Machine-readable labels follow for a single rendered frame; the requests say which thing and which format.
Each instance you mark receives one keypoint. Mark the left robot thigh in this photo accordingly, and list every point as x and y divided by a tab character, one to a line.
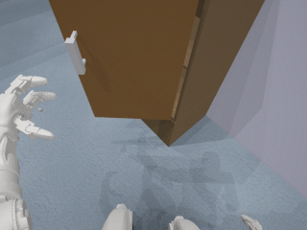
119	219

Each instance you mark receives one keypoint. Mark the cupboard door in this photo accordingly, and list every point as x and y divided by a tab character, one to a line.
134	51

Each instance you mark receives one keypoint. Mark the robot left upper arm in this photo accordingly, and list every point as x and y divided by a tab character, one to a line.
14	215

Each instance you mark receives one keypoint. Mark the robot right hand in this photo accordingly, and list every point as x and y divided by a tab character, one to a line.
250	223

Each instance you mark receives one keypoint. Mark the robot left forearm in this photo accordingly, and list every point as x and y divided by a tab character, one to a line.
9	165

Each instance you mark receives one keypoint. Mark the handle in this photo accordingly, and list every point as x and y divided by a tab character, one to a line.
75	54

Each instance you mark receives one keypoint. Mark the robot left shin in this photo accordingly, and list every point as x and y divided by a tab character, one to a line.
121	206

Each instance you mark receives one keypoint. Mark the robot left hand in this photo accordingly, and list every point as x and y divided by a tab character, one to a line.
11	106

